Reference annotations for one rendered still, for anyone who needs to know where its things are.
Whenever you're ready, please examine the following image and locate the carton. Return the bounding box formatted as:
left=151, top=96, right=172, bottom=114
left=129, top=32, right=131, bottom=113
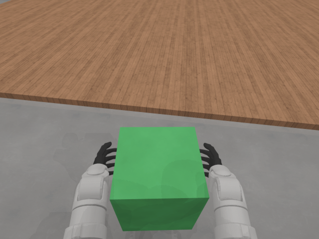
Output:
left=110, top=127, right=209, bottom=231

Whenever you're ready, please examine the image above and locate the robot right hand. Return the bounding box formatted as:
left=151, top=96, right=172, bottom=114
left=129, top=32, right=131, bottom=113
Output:
left=199, top=143, right=222, bottom=177

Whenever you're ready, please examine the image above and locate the robot left forearm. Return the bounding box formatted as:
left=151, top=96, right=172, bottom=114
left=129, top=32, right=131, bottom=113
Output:
left=63, top=163, right=109, bottom=239

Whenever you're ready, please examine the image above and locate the robot left hand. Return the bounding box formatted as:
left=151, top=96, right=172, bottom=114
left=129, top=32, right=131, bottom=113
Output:
left=93, top=142, right=117, bottom=175

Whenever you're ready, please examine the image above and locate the robot right forearm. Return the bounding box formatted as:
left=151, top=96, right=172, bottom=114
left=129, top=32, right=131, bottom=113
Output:
left=208, top=165, right=258, bottom=239

